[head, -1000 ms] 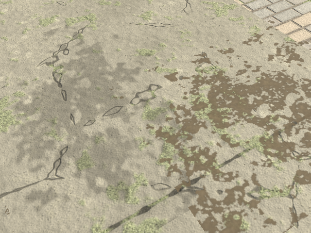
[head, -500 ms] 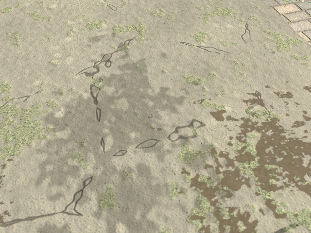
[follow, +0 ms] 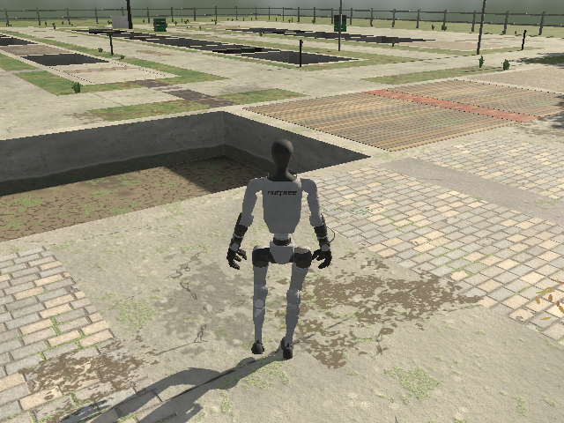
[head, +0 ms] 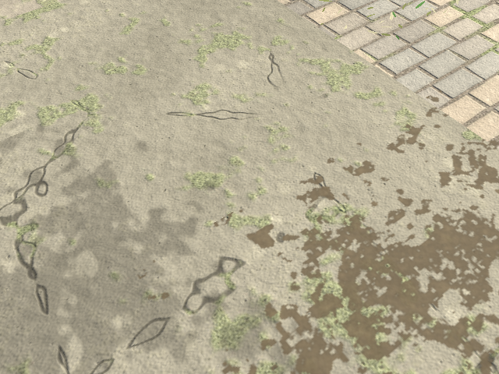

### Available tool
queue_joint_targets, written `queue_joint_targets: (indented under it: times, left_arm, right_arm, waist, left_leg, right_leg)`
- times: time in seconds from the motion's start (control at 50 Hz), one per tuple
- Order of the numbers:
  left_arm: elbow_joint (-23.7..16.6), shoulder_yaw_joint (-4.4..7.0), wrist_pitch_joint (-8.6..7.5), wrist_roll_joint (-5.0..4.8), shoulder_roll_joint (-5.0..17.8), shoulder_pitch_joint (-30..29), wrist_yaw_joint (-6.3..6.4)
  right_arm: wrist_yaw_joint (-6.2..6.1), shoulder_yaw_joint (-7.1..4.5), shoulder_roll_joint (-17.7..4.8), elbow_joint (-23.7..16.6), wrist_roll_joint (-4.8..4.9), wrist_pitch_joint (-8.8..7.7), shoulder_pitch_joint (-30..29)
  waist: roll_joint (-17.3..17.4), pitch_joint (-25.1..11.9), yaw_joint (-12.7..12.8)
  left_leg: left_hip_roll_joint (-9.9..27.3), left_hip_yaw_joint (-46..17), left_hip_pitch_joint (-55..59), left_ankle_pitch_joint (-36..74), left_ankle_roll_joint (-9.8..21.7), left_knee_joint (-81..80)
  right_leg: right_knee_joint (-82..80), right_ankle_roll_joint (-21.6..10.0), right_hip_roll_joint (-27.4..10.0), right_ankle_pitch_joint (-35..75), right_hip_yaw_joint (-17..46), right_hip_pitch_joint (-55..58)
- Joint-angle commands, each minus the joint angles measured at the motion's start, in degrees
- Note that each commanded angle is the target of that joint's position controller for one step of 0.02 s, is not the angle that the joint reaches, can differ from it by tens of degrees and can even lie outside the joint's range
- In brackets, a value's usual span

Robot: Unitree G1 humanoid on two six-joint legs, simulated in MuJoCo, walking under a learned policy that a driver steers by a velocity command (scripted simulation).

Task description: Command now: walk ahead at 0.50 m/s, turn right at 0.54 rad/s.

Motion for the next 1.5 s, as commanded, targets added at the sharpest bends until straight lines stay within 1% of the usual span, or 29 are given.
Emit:
queue_joint_targets:
  times: [0.02, 0.14, 0.26, 0.32, 0.36, 0.38, 0.4, 0.42, 0.46, 0.5, 0.58, 0.66, 0.74, 0.8, 0.84, 0.86, 0.88, 0.9, 0.92, 0.98, 1.06, 1.24, 1.34, 1.36, 1.38, 1.4, 1.42, 1.46, 1.5]
  left_arm:
    - [-2.4, 1.16, -1.79, -0.56, 5.83, 2.65, 0.33]
    - [-1.58, 1.69, -2.02, -0.67, 7.93, 9.01, 0.41]
    - [-1.76, 1.91, -1.62, 0.31, 8.96, 13.54, 1.08]
    - [-3.32, 2.24, -1.78, 0.66, 10.49, 9.64, 1.65]
    - [-3.48, 2.05, -2.44, 0.34, 10.56, 7.51, 1.05]
    - [-4.32, 1.02, -3.0, -0.17, 7.29, 8.39, 0.48]
    - [-5.62, -0.07, -3.01, -1.82, 2.07, 15.03, 0.4]
    - [-4.21, 0.16, -2.55, 0.16, 6.08, 16.51, 0.79]
    - [-4.13, -0.03, -2.15, 1.17, 6.08, 8.74, 0.2]
    - [-5.1, -0.23, -1.44, 1.9, 5.19, 6.3, -0.67]
    - [-5.68, -0.87, -0.45, 2.22, 3.84, 4.36, -1.37]
    - [-9.29, -2.48, -0.86, 2.29, 1.79, -6.6, -1.94]
    - [-10.82, -3.25, -1.47, 1.28, 1.67, -12.39, -1.7]
    - [-11.05, -2.8, -2.23, 1.15, 3.16, -11.68, -0.81]
    - [-8.05, -1.77, -3.31, 1.9, 5.11, -2.85, 0.22]
    - [-6.68, -0.56, -4.04, 3.14, 8.92, 5.7, 1.05]
    - [-6.74, 0.95, -3.62, 3.78, 15.24, 10.29, 1.6]
    - [-6.34, 0.98, -2.71, 2.27, 13.04, 9.71, 1.61]
    - [-6.98, -0.3, -2.66, 1.8, 8.18, 5.46, 1.37]
    - [-6.51, -1.57, -3.76, 1.19, 2.83, 0.57, 1.24]
    - [-4.25, -0.95, -5.22, 0.49, 3.52, 3.55, 1.3]
    - [-0.25, -0.05, -4.65, 0.84, 5.81, 8.5, 1.59]
    - [1.65, 0.78, -2.63, 1.01, 9.26, 10.19, 2.22]
    - [1.53, 0.89, -2.03, 0.82, 9.88, 9.85, 2.23]
    - [0.46, 0.62, -1.85, 1.03, 9.26, 9.56, 2.12]
    - [-3.85, -0.97, -2.24, 0.44, 2.1, 11.7, 0.95]
    - [-6.07, -0.01, -2.94, 0.84, 6.59, 4.89, 0.69]
    - [-7.19, -0.67, -4.15, 0.17, 5.43, 0.47, 0.53]
    - [-6.12, -0.62, -2.91, 1.75, 5.12, 2.94, 0.68]
  right_arm:
    - [0.39, -1.09, -5.25, -3.7, -1.3, 1.54, 3.09]
    - [0.89, -0.75, -5.04, -8.72, -0.85, 2.67, -9.52]
    - [1.34, 0.0, -5.64, -12.52, -0.05, 1.65, -19.23]
    - [1.1, -0.48, -7.79, -12.1, 0.32, 0.8, -14.6]
    - [0.1, -1.73, -10.37, -7.95, 0.04, -0.2, -1.21]
    - [-0.84, -2.6, -13.59, -7.19, -1.08, -0.78, 7.26]
    - [-1.18, -3.94, -18.99, -7.27, -2.22, -0.24, 9.62]
    - [-0.6, -3.9, -16.07, -6.78, -0.73, 0.51, 7.27]
    - [0.13, -2.14, -7.72, -7.29, -0.09, 0.49, 0.84]
    - [0.03, -1.64, -6.54, -5.52, -0.02, -0.08, 0.96]
    - [0.72, -1.95, -7.6, -2.5, 0.98, -1.78, 4.7]
    - [0.89, -1.9, -7.25, -0.48, 1.47, -1.11, 7.0]
    - [1.0, -2.8, -9.9, 1.25, 1.23, -0.48, 10.67]
    - [0.84, -3.2, -10.88, 1.81, 1.11, 0.02, 11.02]
    - [0.71, -3.1, -10.16, 2.0, 1.42, 0.21, 10.63]
    - [0.78, -2.54, -8.03, 0.63, 1.83, -0.05, 9.46]
    - [0.58, -1.21, -1.68, -1.88, 3.1, -0.1, 12.76]
    - [0.04, -2.49, -6.99, -1.26, 1.81, 0.9, 12.55]
    - [0.26, -3.05, -7.94, -0.89, 1.16, 1.49, 10.09]
    - [1.61, -3.17, -5.68, -0.71, 0.27, 2.88, 7.65]
    - [2.79, -3.01, -3.8, -2.54, -0.2, 4.32, 3.16]
    - [4.79, -1.43, -2.94, -9.22, -0.34, 4.3, -14.07]
    - [3.82, -2.47, -5.31, -9.03, -0.85, 4.19, -9.63]
    - [3.28, -3.28, -6.47, -6.87, -1.03, 3.66, -2.3]
    - [2.31, -4.83, -9.92, -3.67, -1.62, 3.28, 7.72]
    - [1.38, -6.66, -17.43, -4.18, -1.26, 3.43, 8.25]
    - [1.04, -6.83, -18.1, -5.5, 0.64, 4.13, 10.13]
    - [0.17, -5.75, -13.63, -4.09, 1.23, 4.19, 5.22]
    - [-0.03, -4.59, -9.9, -4.65, 1.69, 3.41, 0.49]
  waist:
    - [0.39, -2.52, -1.81]
    - [-3.34, -0.95, 2.18]
    - [-4.59, -1.14, 5.98]
    - [-5.47, -1.9, 2.45]
    - [-2.6, -7.92, -3.7]
    - [2.03, -15.21, -6.78]
    - [15.09, -21.06, -3.63]
    - [12.85, -18.86, -1.89]
    - [0.92, -6.2, -1.33]
    - [4.68, -3.35, 0.11]
    - [5.32, -3.68, 1.06]
    - [5.0, -0.8, -0.56]
    - [4.84, -0.55, -2.29]
    - [4.9, -1.28, -1.21]
    - [1.7, -4.87, 2.8]
    - [-3.81, -10.76, 6.76]
    - [-15.5, -17.16, 6.53]
    - [-12.11, -15.68, 6.05]
    - [-6.42, -8.4, 4.02]
    - [-7.35, -1.91, 0.45]
    - [-5.4, -1.83, -0.51]
    - [-4.83, 2.48, 2.21]
    - [-6.06, -2.17, -0.66]
    - [-5.03, -6.54, -3.88]
    - [-1.0, -12.48, -8.15]
    - [13.44, -17.94, -4.86]
    - [7.57, -21.35, -7.48]
    - [0.94, -7.28, -4.06]
    - [-0.3, -4.02, 0.75]
  left_leg:
    - [2.83, -1.34, -8.15, 2.04, -2.27, -4.25]
    - [2.26, 0.41, -13.85, 14.28, -4.64, -20.9]
    - [-1.07, -0.12, -14.18, 16.96, -3.5, -33.5]
    - [-2.7, -1.43, -3.23, 13.02, -1.34, -39.96]
    - [-4.05, -0.15, 14.73, 12.51, 1.44, -44.85]
    - [5.69, -9.8, 27.3, 3.57, 4.26, -46.35]
    - [20.62, -36.24, 40.52, -1.68, 11.04, -51.09]
    - [21.37, -46.28, 36.8, -6.88, 13.38, -54.63]
    - [15.65, -29.31, 23.09, -2.95, 11.41, -56.43]
    - [10.86, -19.14, 17.58, 8.41, 9.2, -58.18]
    - [9.89, -12.15, 17.16, 20.48, 10.55, -60.16]
    - [7.05, -8.21, 14.81, 19.02, 10.7, -63.15]
    - [6.96, -8.21, 14.29, 22.63, 9.99, -60.54]
    - [8.53, -11.38, 16.09, 23.53, 9.01, -56.33]
    - [5.23, -9.92, 13.28, 25.5, 7.09, -45.54]
    - [1.26, -6.63, 7.04, 18.51, 5.56, -31.82]
    - [-6.38, 0.39, -8.88, -6.85, 3.21, -14.77]
    - [-5.16, -1.61, -14.47, -11.68, 3.92, -6.42]
    - [-2.1, -3.82, -15.43, -7.02, 4.46, -4.34]
    - [1.33, -2.91, -11.66, 0.6, 2.79, -7.36]
    - [1.8, -1.94, -14.66, 6.76, 1.34, -7.11]
    - [1.19, 4.71, -11.92, 16.9, 2.79, -29.96]
    - [-5.91, 9.66, -0.41, 4.38, 8.28, -35.68]
    - [-8.23, 9.48, 8.76, 4.72, 9.9, -38.97]
    - [-5.31, 2.89, 23.77, 3.07, 12.34, -41.87]
    - [13.12, -26.23, 42.34, -0.6, 19.98, -44.66]
    - [17.32, -44.02, 43.82, 2.15, 22.64, -53.67]
    - [13.54, -27.13, 30.77, 14.94, 18.94, -54.67]
    - [7.94, -19.03, 19.75, 24.15, 15.84, -56.15]
  right_leg:
    - [-15.37, -9.02, -15.37, 19.23, 18.96, 5.95]
    - [-15.39, -5.41, -11.9, 20.82, 17.72, 8.04]
    - [-10.52, -4.69, -13.55, 25.84, 22.04, 16.51]
    - [-6.71, -2.31, -14.62, 28.85, 24.45, 14.65]
    - [6.91, 0.12, -10.99, 35.84, 21.06, 11.6]
    - [21.02, 1.43, -7.73, 24.38, 17.63, 5.57]
    - [37.78, 3.76, 1.56, -12.32, 10.59, -11.54]
    - [44.13, 3.14, -1.23, -17.67, 10.76, -17.84]
    - [42.52, 3.6, -5.6, -8.8, 10.47, -17.86]
    - [37.81, 4.4, -7.65, -7.47, 9.76, -15.68]
    - [33.45, 5.66, -7.94, -5.22, 8.17, -16.58]
    - [19.58, 7.68, -11.29, 2.69, 2.78, -17.23]
    - [8.71, 8.64, -9.28, 5.08, 0.69, -10.48]
    - [4.23, 7.62, -8.33, 2.73, 1.16, -5.41]
    - [-2.36, 6.02, -7.62, 2.5, 1.76, 8.61]
    - [-5.2, 3.59, -16.67, -3.85, 11.23, 19.95]
    - [-9.98, -1.18, -32.15, -11.12, 31.2, 33.39]
    - [-13.74, -3.91, -33.82, -17.33, 39.68, 28.45]
    - [-14.66, -2.93, -30.66, -18.52, 32.58, 22.41]
    - [-18.08, 0.52, -23.71, -1.22, 15.16, 11.99]
    - [-19.24, -0.1, -23.07, 12.63, 6.41, 12.6]
    - [-18.99, 0.89, -22.9, 19.67, -6.53, 15.08]
    - [-1.21, 2.4, -23.72, 50.37, -11.31, 22.32]
    - [9.93, 3.0, -23.13, 49.79, -12.24, 19.92]
    - [25.75, 4.84, -21.76, 36.66, -12.57, 9.74]
    - [46.69, 8.49, -12.78, -11.22, -11.67, -15.92]
    - [54.7, 9.31, -7.34, -19.37, 1.17, -24.13]
    - [47.95, 8.17, -13.12, -8.36, 4.01, -26.43]
    - [40.84, 8.9, -15.02, -7.17, 4.65, -18.41]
